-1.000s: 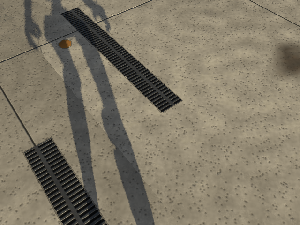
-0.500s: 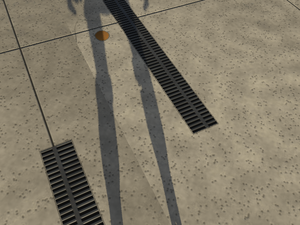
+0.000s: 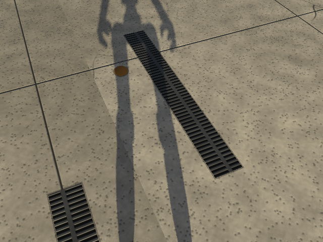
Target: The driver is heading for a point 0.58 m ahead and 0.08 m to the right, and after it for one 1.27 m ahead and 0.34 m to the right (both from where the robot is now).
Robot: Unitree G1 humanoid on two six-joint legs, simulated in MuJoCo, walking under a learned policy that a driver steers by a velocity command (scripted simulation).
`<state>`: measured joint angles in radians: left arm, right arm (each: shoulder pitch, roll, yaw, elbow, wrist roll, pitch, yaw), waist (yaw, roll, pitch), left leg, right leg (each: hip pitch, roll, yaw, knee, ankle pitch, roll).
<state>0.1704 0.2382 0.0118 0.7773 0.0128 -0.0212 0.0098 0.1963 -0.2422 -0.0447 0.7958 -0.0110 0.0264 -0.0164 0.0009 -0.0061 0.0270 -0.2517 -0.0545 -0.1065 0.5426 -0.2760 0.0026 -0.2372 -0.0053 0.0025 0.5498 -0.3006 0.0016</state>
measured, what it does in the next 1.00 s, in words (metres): walks ahead: right foot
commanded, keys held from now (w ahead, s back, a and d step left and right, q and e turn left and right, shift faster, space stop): no key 0.16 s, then w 0.54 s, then w+e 0.30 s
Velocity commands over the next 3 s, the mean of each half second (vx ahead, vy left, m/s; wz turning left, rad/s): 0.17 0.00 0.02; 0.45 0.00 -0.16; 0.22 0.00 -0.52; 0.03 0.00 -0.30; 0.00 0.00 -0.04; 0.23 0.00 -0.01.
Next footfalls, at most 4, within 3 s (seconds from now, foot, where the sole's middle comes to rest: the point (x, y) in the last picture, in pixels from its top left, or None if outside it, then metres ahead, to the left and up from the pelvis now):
0.90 right None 0.45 -0.11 -0.77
1.36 left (162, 199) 0.70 0.03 -0.77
1.78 right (211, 238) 0.53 -0.17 -0.77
2.08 left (159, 210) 0.65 0.04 -0.77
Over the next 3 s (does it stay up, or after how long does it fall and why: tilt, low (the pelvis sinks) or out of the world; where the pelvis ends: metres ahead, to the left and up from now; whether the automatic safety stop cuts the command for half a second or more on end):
stays up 0.64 -0.07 0.01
